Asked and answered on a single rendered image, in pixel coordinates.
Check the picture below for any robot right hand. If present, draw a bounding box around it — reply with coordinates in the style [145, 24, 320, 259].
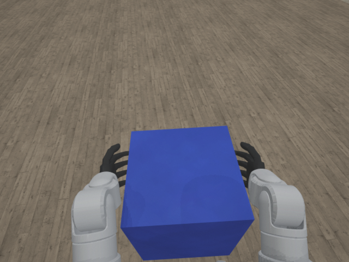
[235, 142, 265, 189]

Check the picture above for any robot left hand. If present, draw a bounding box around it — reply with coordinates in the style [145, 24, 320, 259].
[100, 144, 129, 187]

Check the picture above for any carton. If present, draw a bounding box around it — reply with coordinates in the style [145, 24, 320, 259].
[121, 126, 255, 260]

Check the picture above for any robot left forearm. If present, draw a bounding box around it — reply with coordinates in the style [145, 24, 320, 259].
[71, 171, 121, 262]

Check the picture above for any robot right forearm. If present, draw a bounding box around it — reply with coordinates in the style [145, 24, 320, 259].
[248, 169, 312, 262]

